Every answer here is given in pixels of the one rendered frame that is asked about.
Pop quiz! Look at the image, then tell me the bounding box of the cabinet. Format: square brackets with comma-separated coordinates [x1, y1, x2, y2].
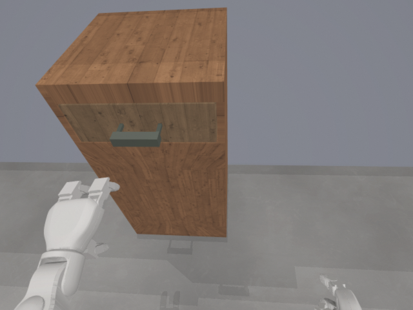
[35, 7, 228, 237]

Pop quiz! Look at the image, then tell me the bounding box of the robot left hand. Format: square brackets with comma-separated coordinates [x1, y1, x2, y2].
[44, 177, 120, 260]

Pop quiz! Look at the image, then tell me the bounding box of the drawer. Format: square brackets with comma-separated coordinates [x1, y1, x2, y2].
[58, 102, 217, 142]

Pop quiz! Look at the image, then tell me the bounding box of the robot right hand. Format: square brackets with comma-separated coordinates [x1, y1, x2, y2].
[314, 273, 362, 310]

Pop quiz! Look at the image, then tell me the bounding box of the robot left forearm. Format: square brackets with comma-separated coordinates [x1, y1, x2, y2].
[14, 249, 86, 310]

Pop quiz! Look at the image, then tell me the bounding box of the handle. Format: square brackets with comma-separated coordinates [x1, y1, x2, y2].
[110, 123, 162, 147]

